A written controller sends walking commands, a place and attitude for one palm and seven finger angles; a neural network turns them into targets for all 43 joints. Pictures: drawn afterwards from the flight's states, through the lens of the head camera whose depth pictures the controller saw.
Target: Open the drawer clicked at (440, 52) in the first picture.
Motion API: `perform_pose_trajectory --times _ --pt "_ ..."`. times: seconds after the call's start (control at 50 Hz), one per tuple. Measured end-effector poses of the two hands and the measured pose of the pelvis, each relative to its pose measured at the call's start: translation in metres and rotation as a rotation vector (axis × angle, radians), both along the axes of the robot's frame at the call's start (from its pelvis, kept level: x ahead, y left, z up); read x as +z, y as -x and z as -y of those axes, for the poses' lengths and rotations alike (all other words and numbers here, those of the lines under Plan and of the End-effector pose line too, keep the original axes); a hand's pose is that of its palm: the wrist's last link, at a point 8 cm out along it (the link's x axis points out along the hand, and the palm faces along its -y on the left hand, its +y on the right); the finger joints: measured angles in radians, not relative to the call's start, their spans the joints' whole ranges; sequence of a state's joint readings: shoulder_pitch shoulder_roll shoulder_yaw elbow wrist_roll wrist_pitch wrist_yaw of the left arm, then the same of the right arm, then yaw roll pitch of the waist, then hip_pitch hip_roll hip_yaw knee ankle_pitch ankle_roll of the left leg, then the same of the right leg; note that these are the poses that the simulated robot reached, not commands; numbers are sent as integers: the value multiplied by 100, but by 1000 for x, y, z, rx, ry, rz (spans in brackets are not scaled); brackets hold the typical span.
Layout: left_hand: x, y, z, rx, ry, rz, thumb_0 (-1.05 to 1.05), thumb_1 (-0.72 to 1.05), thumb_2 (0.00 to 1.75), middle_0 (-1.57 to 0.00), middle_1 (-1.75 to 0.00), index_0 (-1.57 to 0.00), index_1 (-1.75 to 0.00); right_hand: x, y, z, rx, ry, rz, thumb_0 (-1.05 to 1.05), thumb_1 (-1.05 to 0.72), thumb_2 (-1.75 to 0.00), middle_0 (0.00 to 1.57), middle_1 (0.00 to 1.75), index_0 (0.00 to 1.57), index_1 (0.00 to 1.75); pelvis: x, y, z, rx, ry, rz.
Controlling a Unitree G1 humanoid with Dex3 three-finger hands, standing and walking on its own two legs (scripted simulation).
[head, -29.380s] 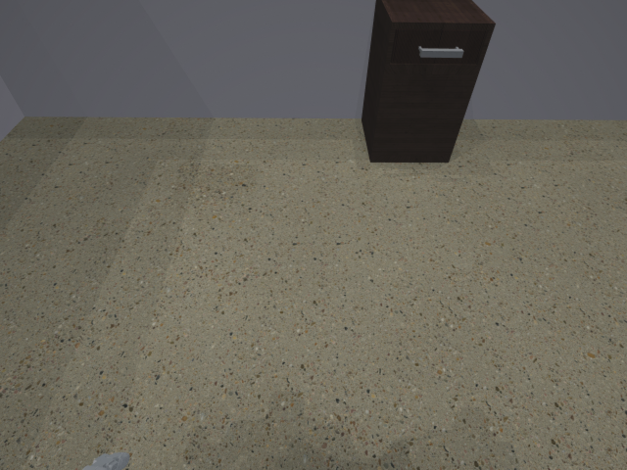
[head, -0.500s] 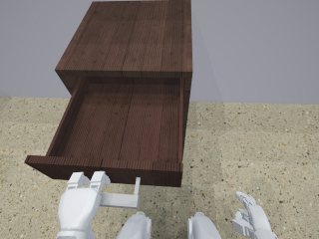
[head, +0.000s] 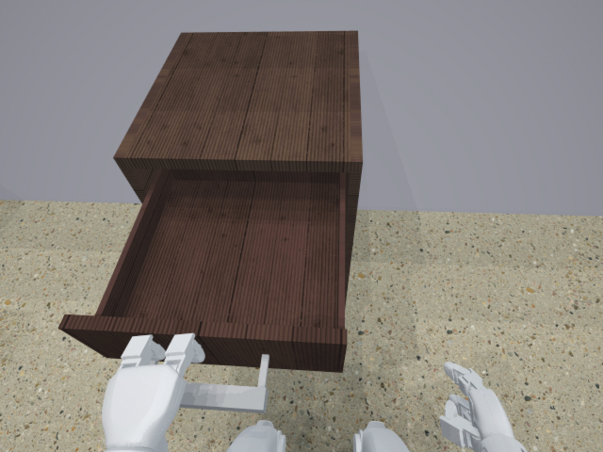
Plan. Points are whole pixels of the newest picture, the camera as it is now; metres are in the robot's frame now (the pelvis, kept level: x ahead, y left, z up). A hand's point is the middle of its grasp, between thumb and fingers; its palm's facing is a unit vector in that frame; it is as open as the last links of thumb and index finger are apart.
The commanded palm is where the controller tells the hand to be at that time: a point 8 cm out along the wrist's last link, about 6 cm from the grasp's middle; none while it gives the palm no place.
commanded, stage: lift the hand off the handle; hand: left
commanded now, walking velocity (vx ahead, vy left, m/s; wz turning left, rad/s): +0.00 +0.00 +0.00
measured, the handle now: (205, 377) +0.23 +0.16 -0.07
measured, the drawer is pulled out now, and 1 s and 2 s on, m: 0.30 0.30 0.30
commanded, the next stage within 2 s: draw the hand back to the body in 1.60 s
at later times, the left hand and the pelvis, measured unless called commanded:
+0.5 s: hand (156, 394) +0.19 +0.19 +0.01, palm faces -0.01 -0.15 -0.99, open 13.7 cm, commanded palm +0.17 +0.19 +0.06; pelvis +0.01 +0.00 +0.02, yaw -1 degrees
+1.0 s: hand (155, 379) +0.20 +0.18 +0.05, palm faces +0.02 -0.16 -0.99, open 13.9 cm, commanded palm +0.18 +0.19 +0.10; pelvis +0.02 +0.00 +0.04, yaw -1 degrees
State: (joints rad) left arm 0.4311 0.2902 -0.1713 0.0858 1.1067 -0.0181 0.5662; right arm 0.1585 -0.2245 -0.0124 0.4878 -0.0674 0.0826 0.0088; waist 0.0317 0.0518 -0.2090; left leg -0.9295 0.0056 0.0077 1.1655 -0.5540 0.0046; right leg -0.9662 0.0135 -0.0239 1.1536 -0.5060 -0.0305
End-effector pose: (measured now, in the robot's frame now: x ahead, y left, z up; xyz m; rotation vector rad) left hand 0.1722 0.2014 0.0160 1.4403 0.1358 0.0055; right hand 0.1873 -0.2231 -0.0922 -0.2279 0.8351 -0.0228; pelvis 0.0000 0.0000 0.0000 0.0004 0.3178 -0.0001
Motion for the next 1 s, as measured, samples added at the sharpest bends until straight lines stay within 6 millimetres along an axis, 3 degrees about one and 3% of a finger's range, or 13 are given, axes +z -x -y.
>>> perform_pose_trajectory --times 0.66,1.0 --pt "56 3 2 28 17 66 0 -49 30 -31 -120 -33 -120 36 -11 -4 23 -56 39 2 -91 -90 20 30 20 30 28 -10 1 -13 -7 86" --pt "83 -6 12 24 26 95 0 -49 30 -31 -120 -32 -120 48 -16 -5 14 -97 56 2 -91 -90 20 30 20 30 41 -17 3 -26 -13 125"
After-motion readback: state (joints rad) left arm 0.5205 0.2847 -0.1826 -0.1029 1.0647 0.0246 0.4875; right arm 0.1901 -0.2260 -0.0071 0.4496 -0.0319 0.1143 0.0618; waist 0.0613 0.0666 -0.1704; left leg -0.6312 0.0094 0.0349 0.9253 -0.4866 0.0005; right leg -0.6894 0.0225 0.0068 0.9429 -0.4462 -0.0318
